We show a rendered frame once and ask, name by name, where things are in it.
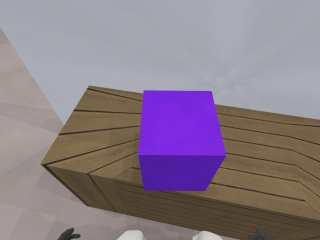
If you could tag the carton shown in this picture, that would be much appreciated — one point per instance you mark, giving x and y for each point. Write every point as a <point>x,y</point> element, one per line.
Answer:
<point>180,144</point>

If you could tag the robot left hand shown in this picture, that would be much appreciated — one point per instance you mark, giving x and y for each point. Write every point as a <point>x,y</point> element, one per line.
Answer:
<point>67,235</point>

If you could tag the left robot thigh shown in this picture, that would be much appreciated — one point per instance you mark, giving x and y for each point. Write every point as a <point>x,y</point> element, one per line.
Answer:
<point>132,235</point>

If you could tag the robot right hand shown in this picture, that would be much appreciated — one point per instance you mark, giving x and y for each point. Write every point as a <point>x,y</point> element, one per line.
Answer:
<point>260,236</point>

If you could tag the pedestal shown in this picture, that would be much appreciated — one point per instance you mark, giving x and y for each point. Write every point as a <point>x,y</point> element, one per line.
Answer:
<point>268,181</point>

